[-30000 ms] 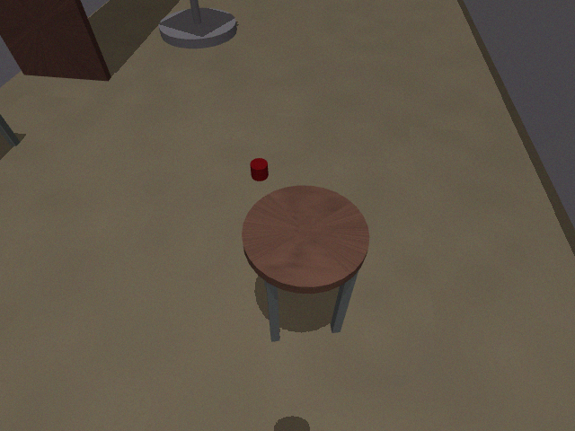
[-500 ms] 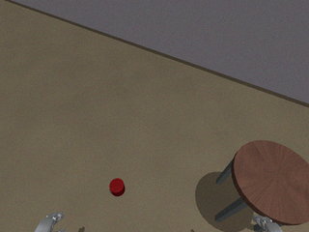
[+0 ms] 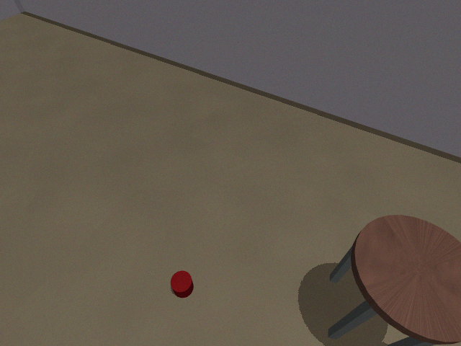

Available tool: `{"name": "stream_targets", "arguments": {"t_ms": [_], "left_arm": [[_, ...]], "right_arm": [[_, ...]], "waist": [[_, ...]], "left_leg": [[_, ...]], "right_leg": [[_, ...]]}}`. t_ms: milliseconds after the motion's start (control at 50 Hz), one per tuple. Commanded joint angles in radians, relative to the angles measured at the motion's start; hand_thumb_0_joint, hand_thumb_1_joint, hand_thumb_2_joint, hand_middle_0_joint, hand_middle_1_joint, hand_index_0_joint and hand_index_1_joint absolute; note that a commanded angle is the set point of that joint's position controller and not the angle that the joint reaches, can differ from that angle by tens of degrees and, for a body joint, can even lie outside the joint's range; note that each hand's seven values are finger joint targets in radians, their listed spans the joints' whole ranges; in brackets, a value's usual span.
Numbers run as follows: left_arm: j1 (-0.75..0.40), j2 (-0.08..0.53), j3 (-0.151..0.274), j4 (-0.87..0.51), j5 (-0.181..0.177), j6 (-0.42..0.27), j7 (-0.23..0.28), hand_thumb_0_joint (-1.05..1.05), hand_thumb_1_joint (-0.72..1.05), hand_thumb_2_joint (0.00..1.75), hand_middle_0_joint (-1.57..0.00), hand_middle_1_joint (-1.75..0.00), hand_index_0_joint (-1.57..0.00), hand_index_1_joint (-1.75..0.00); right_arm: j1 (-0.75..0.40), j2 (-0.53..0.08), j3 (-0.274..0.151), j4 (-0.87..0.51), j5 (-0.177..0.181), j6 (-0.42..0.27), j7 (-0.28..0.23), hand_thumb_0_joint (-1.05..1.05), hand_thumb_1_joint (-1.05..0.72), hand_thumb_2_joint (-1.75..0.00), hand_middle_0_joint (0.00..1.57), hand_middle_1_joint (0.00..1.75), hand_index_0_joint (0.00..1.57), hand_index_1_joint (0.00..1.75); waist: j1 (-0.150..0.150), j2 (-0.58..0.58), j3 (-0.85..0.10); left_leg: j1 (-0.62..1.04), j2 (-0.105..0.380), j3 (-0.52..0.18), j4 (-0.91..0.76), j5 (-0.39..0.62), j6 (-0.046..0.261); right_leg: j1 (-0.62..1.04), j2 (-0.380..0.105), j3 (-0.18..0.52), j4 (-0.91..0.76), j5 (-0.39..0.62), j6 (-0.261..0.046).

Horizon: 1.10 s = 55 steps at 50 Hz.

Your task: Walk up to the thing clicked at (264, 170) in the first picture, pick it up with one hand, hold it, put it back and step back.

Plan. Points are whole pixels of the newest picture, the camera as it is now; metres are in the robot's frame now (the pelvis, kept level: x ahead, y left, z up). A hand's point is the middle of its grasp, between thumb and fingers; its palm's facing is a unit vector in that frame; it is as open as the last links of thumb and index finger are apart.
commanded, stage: stand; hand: left
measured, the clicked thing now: (182, 284) +0.45 +0.23 -0.74
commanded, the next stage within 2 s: none
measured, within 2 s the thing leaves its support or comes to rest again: neither
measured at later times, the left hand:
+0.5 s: hand out of the picture +0.10 +0.25 -0.15, palm faces -0.02 -0.94 -0.35, open 7.3 cm
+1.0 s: hand out of the picture +0.10 +0.25 -0.15, palm faces -0.03 -0.94 -0.35, open 7.4 cm
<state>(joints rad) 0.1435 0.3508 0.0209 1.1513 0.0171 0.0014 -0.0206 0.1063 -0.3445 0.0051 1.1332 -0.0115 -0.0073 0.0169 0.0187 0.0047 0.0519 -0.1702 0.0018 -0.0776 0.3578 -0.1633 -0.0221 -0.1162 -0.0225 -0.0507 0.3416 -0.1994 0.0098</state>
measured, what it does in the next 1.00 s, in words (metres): stands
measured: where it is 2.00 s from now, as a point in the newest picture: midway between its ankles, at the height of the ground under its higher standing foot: outside the picture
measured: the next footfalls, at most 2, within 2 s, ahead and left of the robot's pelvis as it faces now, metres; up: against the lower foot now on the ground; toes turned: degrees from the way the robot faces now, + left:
none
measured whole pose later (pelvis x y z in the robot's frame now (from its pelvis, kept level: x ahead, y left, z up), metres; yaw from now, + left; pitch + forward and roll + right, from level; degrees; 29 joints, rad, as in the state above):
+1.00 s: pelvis +0.02 -0.01 +0.00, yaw -1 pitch -1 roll +0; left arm 0.11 0.35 0.01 1.14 0.01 -0.01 -0.01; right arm 0.11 -0.36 0.02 1.12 0.00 -0.01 0.00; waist 0.01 0.01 0.05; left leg -0.11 0.01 -0.06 0.32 -0.18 -0.03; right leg -0.07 -0.01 -0.04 0.31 -0.22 0.00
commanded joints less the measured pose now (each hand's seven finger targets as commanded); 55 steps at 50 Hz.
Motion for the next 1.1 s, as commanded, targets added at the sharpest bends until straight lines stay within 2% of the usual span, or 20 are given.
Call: {"name": "stream_targets", "arguments": {"t_ms": [0,20,100,180,220,300,420,460,560,600,640,680,920,960,1060,1080], "left_arm": [[-0.046,0.216,0.032,-0.061,-0.007,-0.036,0.02,0.0,0.9,0.9,-0.2,-0.3,-0.2,-0.3],[-0.048,0.216,0.032,-0.058,-0.01,-0.035,0.021,0.0,0.9,0.9,-0.2,-0.3,-0.2,-0.3],[-0.047,0.212,0.029,-0.06,-0.012,-0.033,0.022,0.0,0.9,0.9,-0.2,-0.3,-0.2,-0.3],[-0.05,0.213,0.028,-0.061,-0.011,-0.036,0.025,0.0,0.9,0.9,-0.2,-0.3,-0.2,-0.3],[-0.057,0.221,0.03,-0.062,-0.012,-0.035,0.026,0.0,0.9,0.9,-0.2,-0.3,-0.2,-0.3],[-0.066,0.217,0.029,-0.065,-0.014,-0.033,0.026,0.0,0.9,0.9,-0.2,-0.3,-0.2,-0.3],[-0.079,0.218,0.031,-0.07,-0.011,-0.033,0.027,0.0,0.9,0.9,-0.2,-0.3,-0.2,-0.3],[-0.081,0.219,0.029,-0.07,-0.012,-0.033,0.026,0.0,0.9,0.9,-0.2,-0.3,-0.2,-0.3],[-0.089,0.219,0.03,-0.076,-0.01,-0.033,0.025,0.0,0.9,0.9,-0.2,-0.3,-0.2,-0.3],[-0.09,0.224,0.03,-0.074,-0.013,-0.032,0.025,0.0,0.9,0.9,-0.2,-0.3,-0.2,-0.3],[-0.087,0.22,0.03,-0.073,-0.013,-0.032,0.026,0.0,0.9,0.9,-0.2,-0.3,-0.2,-0.3],[-0.084,0.22,0.029,-0.07,-0.01,-0.03,0.024,0.0,0.9,0.9,-0.2,-0.3,-0.2,-0.3],[-0.07,0.21,0.026,-0.07,-0.012,-0.03,0.028,0.0,0.9,0.9,-0.2,-0.3,-0.2,-0.3],[-0.069,0.22,0.03,-0.068,-0.013,-0.027,0.029,0.0,0.9,0.9,-0.2,-0.3,-0.2,-0.3],[-0.065,0.22,0.03,-0.071,-0.01,-0.03,0.029,0.0,0.9,0.9,-0.2,-0.3,-0.2,-0.3],[-0.073,0.218,0.029,-0.071,-0.012,-0.029,0.029,0.0,0.9,0.9,-0.2,-0.3,-0.2,-0.3]], "right_arm": [[-0.056,-0.218,-0.043,-0.065,0.002,-0.027,-0.02,0.0,-0.9,-0.9,0.2,0.3,0.2,0.3],[-0.044,-0.225,-0.043,-0.06,0.004,-0.027,-0.022,0.0,-0.9,-0.9,0.2,0.3,0.2,0.3],[-0.052,-0.223,-0.037,-0.063,0.004,-0.028,-0.023,0.0,-0.9,-0.9,0.2,0.3,0.2,0.3],[-0.046,-0.225,-0.034,-0.064,0.006,-0.027,-0.026,0.0,-0.9,-0.9,0.2,0.3,0.2,0.3],[-0.04,-0.219,-0.033,-0.064,0.007,-0.026,-0.027,0.0,-0.9,-0.9,0.2,0.3,0.2,0.3],[-0.041,-0.225,-0.03,-0.064,0.005,-0.024,-0.027,0.0,-0.9,-0.9,0.2,0.3,0.2,0.3],[-0.043,-0.225,-0.031,-0.07,0.005,-0.024,-0.028,0.0,-0.9,-0.9,0.2,0.3,0.2,0.3],[-0.046,-0.227,-0.031,-0.069,0.005,-0.023,-0.027,0.0,-0.9,-0.9,0.2,0.3,0.2,0.3],[-0.042,-0.228,-0.031,-0.068,0.004,-0.022,-0.028,0.0,-0.9,-0.9,0.2,0.3,0.2,0.3],[-0.042,-0.224,-0.028,-0.066,0.004,-0.024,-0.027,0.0,-0.9,-0.9,0.2,0.3,0.2,0.3],[-0.046,-0.225,-0.03,-0.066,0.006,-0.024,-0.027,0.0,-0.9,-0.9,0.2,0.3,0.2,0.3],[-0.049,-0.225,-0.029,-0.066,0.006,-0.023,-0.028,0.0,-0.9,-0.9,0.2,0.3,0.2,0.3],[-0.038,-0.227,-0.028,-0.065,0.006,-0.025,-0.033,0.0,-0.9,-0.9,0.2,0.3,0.2,0.3],[-0.033,-0.222,-0.029,-0.065,0.006,-0.023,-0.034,0.0,-0.9,-0.9,0.2,0.3,0.2,0.3],[-0.029,-0.223,-0.028,-0.069,0.006,-0.022,-0.032,0.0,-0.9,-0.9,0.2,0.3,0.2,0.3],[-0.029,-0.222,-0.027,-0.068,0.006,-0.022,-0.032,0.0,-0.9,-0.9,0.2,0.3,0.2,0.3]], "waist": [[-0.012,0.006,-0.078],[-0.017,0.003,-0.068],[-0.008,0.008,-0.072],[-0.011,-0.002,-0.098],[-0.014,-0.012,-0.095],[-0.012,-0.002,-0.069],[-0.013,0.0,-0.082],[-0.015,-0.001,-0.067],[-0.017,0.002,-0.087],[-0.017,0.01,-0.077],[-0.014,0.01,-0.087],[-0.014,0.003,-0.078],[-0.011,0.008,-0.102],[-0.013,-0.002,-0.094],[-0.015,-0.002,-0.088],[-0.015,-0.001,-0.076]], "left_leg": [[0.025,0.106,-0.079,-0.062,0.12,0.041],[0.022,0.103,-0.073,-0.061,0.102,0.044],[0.037,0.11,-0.071,-0.058,0.155,0.039],[0.056,0.117,-0.061,-0.037,0.235,0.04],[0.06,0.114,-0.056,-0.039,0.238,0.036],[0.036,0.116,-0.054,-0.051,0.213,0.033],[0.041,0.118,-0.053,-0.051,0.222,0.033],[0.043,0.115,-0.053,-0.06,0.192,0.028],[0.049,0.119,-0.047,-0.058,0.193,0.033],[0.046,0.118,-0.05,-0.069,0.177,0.026],[0.049,0.119,-0.051,-0.061,0.201,0.029],[0.052,0.119,-0.049,-0.067,0.17,0.032],[0.071,0.125,-0.041,-0.046,0.286,0.035],[0.076,0.122,-0.04,-0.057,0.256,0.031],[0.079,0.124,-0.039,-0.054,0.257,0.035],[0.066,0.12,-0.039,-0.061,0.237,0.032]], "right_leg": [[0.012,-0.113,0.101,-0.07,0.051,-0.027],[0.014,-0.112,0.106,-0.072,0.052,-0.027],[0.016,-0.112,0.101,-0.063,0.079,-0.027],[0.051,-0.119,0.098,-0.054,0.18,-0.022],[0.052,-0.119,0.098,-0.054,0.192,-0.023],[0.057,-0.116,0.098,-0.064,0.168,-0.021],[0.067,-0.117,0.097,-0.067,0.179,-0.021],[0.047,-0.114,0.099,-0.076,0.147,-0.021],[0.063,-0.118,0.105,-0.077,0.161,-0.025],[0.052,-0.113,0.103,-0.077,0.128,-0.025],[0.063,-0.115,0.101,-0.074,0.153,-0.025],[0.048,-0.112,0.104,-0.079,0.127,-0.024],[0.086,-0.119,0.097,-0.056,0.251,-0.025],[0.066,-0.114,0.095,-0.059,0.21,-0.028],[0.068,-0.117,0.101,-0.062,0.224,-0.026],[0.064,-0.115,0.098,-0.064,0.201,-0.027]]}}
